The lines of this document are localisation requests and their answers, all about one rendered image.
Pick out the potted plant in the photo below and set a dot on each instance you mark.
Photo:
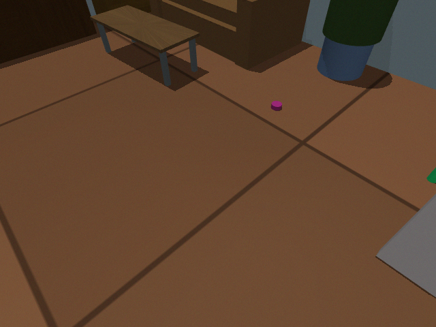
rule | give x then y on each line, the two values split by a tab
351	29

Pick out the sofa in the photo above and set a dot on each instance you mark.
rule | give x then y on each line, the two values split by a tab
247	32

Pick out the bookshelf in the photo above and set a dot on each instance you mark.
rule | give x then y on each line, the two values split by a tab
102	6

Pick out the coffee table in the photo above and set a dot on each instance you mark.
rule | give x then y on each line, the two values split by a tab
151	31

